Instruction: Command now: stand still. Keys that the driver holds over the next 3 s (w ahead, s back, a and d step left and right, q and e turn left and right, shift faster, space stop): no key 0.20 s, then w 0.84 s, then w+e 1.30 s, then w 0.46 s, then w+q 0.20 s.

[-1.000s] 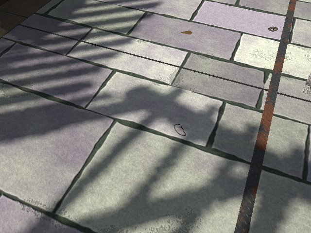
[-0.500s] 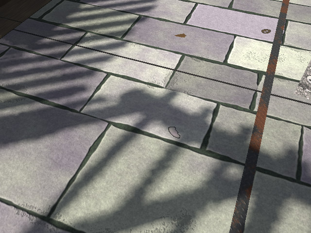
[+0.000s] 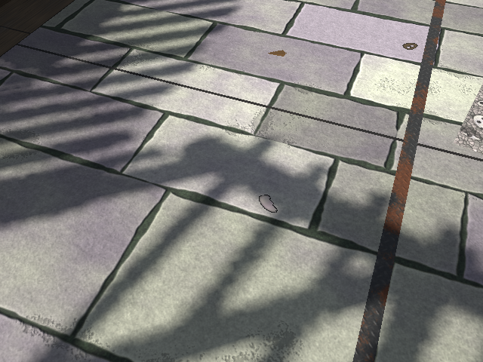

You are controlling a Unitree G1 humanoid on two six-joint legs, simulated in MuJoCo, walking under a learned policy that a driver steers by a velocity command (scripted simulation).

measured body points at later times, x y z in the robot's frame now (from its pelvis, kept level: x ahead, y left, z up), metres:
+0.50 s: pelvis +0.05 +0.00 -0.01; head +0.06 +0.00 +0.44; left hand +0.03 +0.25 -0.16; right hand +0.05 -0.25 -0.16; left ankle +0.01 +0.12 -0.73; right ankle -0.01 -0.13 -0.74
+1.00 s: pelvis +0.29 +0.01 -0.03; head +0.33 +0.01 +0.42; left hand +0.56 +0.22 -0.10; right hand +0.17 -0.24 -0.16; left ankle +0.04 +0.11 -0.73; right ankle +0.44 -0.08 -0.74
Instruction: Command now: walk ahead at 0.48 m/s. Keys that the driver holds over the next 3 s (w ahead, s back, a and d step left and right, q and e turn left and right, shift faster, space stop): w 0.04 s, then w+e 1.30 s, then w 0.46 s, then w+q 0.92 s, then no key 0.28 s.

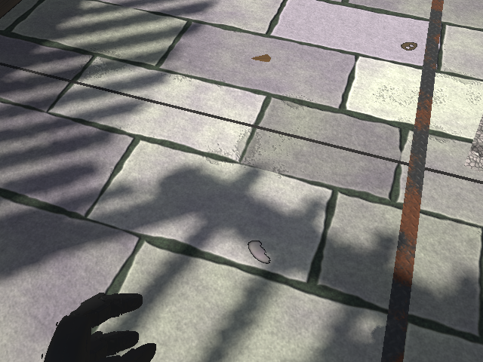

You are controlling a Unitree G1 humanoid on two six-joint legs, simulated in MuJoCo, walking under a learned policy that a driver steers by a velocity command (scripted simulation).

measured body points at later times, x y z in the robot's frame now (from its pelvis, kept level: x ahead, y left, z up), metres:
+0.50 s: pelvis +0.27 +0.03 +0.02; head +0.29 +0.03 +0.47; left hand +0.30 +0.31 -0.11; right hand +0.45 -0.24 -0.05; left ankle +0.39 +0.14 -0.71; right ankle +0.15 -0.09 -0.71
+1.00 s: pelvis +0.50 -0.06 +0.01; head +0.53 -0.08 +0.46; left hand +0.82 +0.02 -0.06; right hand +0.35 -0.31 -0.12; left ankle +0.40 +0.14 -0.71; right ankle +0.56 -0.20 -0.71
